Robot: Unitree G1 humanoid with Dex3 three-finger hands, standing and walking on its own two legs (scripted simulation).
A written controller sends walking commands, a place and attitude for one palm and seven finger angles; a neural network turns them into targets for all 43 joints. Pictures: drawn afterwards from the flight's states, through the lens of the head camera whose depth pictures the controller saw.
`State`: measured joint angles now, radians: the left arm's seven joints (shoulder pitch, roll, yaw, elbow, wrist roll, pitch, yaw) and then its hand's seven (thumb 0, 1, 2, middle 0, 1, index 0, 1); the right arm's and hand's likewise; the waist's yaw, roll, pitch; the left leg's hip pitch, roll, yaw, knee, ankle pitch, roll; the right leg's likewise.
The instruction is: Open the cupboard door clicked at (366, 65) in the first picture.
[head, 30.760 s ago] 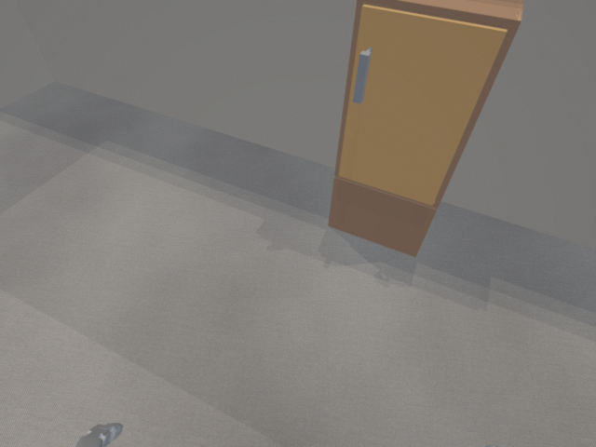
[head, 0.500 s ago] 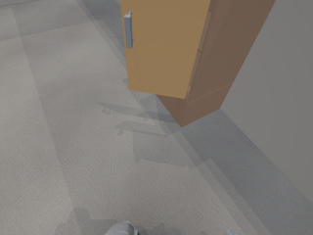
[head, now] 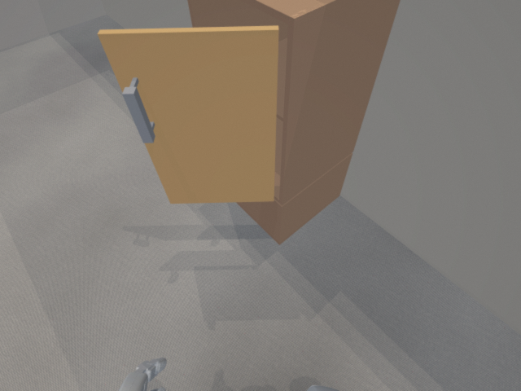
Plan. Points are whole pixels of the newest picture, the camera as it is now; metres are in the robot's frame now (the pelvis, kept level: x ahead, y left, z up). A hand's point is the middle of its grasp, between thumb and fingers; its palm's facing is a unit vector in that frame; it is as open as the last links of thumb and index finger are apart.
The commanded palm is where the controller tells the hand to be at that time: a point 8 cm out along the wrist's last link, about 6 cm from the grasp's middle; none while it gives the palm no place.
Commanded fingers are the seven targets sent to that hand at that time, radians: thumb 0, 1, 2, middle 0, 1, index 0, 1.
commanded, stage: take the last steps up to it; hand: left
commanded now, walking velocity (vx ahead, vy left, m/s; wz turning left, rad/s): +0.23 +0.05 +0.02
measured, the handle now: (142, 111) +0.70 +0.29 -0.01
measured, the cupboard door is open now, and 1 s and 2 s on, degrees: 50 50 50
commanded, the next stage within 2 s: come to a stop and stand still in 0.22 s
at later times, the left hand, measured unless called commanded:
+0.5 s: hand (143, 388) +0.15 +0.22 -0.18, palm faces +0.06 -0.99 -0.15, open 7.3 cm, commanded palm none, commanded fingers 0.00 0.90 0.90 -0.20 -0.30 -0.20 -0.30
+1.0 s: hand (176, 351) +0.20 +0.16 -0.14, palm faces +0.01 -0.97 -0.26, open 7.3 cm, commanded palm none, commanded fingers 0.00 0.90 0.90 -0.20 -0.30 -0.20 -0.30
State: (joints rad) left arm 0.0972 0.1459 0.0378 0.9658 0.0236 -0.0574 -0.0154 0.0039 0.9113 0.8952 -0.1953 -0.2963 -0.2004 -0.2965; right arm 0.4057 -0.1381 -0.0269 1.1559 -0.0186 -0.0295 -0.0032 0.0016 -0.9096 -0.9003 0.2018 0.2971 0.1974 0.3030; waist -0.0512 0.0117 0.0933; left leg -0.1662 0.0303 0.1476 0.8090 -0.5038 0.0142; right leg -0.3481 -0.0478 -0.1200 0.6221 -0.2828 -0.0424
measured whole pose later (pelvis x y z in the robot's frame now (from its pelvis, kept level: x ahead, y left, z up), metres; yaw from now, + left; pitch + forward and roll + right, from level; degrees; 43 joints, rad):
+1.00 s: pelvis +0.14 -0.03 +0.02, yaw -1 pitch +0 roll +3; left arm 0.19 0.16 0.03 1.00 0.02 0.00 0.03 0.00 0.92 0.89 -0.20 -0.30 -0.21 -0.30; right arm 0.18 -0.23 -0.07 1.06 -0.01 0.08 -0.01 0.00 -0.91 -0.90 0.20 0.30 0.20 0.30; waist -0.01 0.01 0.08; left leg -0.40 -0.01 0.00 0.99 -0.44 -0.06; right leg -0.20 -0.04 -0.06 0.48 -0.28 -0.04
